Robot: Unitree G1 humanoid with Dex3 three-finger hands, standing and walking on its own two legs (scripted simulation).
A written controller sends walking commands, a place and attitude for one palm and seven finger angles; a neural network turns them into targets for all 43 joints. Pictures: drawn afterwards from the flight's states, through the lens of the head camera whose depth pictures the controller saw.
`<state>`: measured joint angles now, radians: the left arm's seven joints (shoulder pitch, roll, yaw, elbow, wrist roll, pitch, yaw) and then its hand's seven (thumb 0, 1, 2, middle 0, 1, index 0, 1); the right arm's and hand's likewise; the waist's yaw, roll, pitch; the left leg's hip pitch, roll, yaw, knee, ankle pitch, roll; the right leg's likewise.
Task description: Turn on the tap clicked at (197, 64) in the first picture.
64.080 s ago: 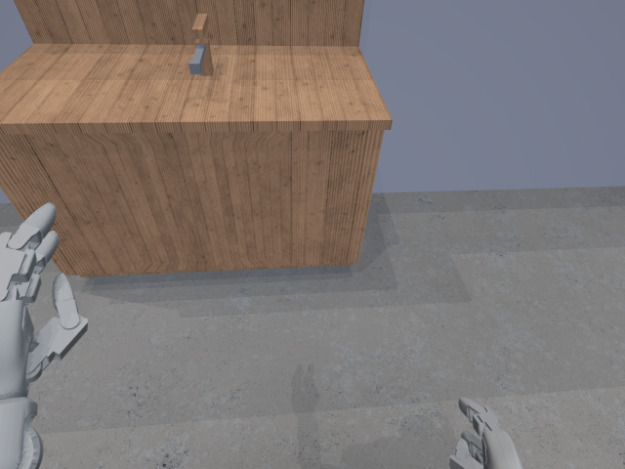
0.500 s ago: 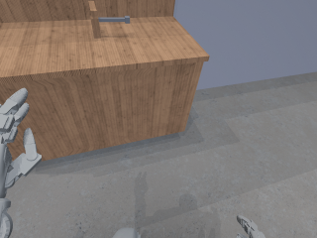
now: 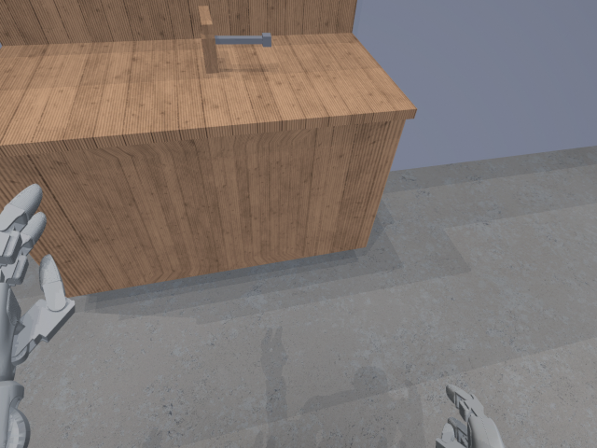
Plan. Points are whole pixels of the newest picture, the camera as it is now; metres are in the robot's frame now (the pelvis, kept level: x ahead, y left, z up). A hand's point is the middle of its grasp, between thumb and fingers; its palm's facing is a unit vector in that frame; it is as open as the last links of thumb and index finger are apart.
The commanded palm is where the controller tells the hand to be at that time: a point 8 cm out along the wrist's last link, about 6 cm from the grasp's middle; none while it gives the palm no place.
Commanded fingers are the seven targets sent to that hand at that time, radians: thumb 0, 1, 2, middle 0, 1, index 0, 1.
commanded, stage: stop stepping back and stand still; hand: left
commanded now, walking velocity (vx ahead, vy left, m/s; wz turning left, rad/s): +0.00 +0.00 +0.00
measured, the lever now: (266, 39) +1.11 +0.16 +0.06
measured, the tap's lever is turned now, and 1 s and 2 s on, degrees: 85 85 85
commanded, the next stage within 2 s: stand and check the lever's angle in 0.10 s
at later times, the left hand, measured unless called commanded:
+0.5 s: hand (65, 267) +0.24 +0.25 +0.18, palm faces +0.41 -0.85 -0.34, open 7.4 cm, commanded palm +0.19 +0.29 +0.19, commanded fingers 0.00 0.90 0.90 -0.20 -0.30 -0.20 -0.30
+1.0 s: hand (84, 266) +0.25 +0.24 +0.17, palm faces +0.39 -0.85 -0.35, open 7.4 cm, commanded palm +0.20 +0.28 +0.19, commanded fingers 0.00 0.90 0.90 -0.20 -0.30 -0.20 -0.30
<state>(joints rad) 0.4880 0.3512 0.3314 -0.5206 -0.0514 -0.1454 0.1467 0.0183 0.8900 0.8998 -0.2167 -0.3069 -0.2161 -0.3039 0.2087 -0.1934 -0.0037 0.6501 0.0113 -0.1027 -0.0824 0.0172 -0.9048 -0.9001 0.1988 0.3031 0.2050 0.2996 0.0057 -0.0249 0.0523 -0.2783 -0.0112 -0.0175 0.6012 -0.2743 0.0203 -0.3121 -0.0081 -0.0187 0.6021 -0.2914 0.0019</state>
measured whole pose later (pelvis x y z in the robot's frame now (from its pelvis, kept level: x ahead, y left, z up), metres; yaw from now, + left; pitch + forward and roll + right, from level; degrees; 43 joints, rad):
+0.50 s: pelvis +0.03 +0.01 +0.01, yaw +0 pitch -2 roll -1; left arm 0.47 0.35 0.33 -0.48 -0.06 -0.18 0.16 0.02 0.89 0.90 -0.21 -0.31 -0.21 -0.30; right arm 0.18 -0.19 0.01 0.62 0.01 -0.11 -0.07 0.02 -0.90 -0.90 0.20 0.30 0.20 0.30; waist 0.00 -0.01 0.03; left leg -0.19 -0.02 -0.01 0.48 -0.25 0.03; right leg -0.21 -0.01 0.00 0.43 -0.19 0.02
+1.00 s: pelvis +0.03 +0.00 +0.01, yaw +0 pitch -2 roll -1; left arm 0.48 0.34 0.31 -0.44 -0.06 -0.15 0.16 0.02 0.89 0.90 -0.21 -0.31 -0.21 -0.30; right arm 0.19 -0.21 0.00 0.62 0.01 -0.07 -0.08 0.02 -0.90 -0.90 0.20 0.30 0.20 0.30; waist 0.00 0.01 0.01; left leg -0.18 -0.01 -0.02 0.46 -0.25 0.02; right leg -0.19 0.00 0.00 0.40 -0.18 0.01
